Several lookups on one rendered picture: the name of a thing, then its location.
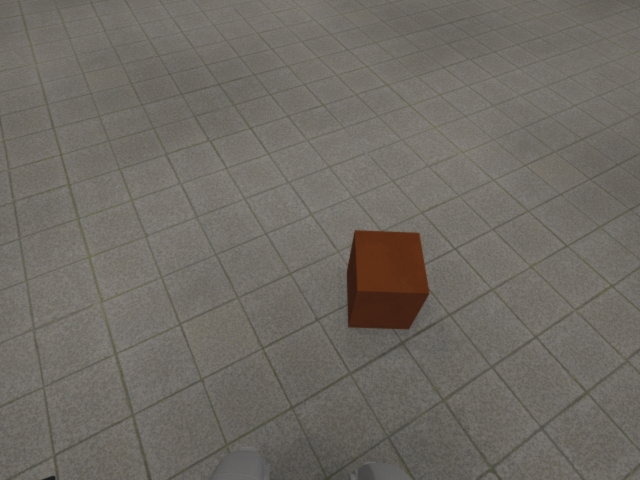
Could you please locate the left robot thigh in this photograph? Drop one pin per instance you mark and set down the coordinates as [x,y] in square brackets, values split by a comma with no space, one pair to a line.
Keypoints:
[242,465]

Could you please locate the carton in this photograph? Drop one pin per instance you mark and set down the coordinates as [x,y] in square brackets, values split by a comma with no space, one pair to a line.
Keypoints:
[386,280]

